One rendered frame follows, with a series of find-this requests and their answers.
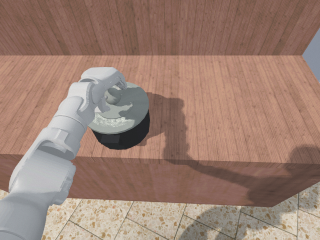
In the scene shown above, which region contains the robot left upper arm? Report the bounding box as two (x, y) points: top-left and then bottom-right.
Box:
(0, 149), (76, 240)

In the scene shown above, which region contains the left robot forearm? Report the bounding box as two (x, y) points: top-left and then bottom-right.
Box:
(8, 76), (105, 193)

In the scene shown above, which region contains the pot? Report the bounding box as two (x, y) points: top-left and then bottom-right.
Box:
(91, 110), (150, 150)

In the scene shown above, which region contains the table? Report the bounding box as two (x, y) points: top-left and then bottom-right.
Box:
(0, 0), (320, 208)

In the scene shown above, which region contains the left robot hand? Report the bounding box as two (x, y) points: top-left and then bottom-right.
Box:
(81, 67), (128, 113)

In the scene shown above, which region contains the lid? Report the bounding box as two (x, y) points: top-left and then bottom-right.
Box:
(88, 82), (149, 135)

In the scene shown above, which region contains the knob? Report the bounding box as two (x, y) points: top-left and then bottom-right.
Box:
(104, 88), (121, 105)

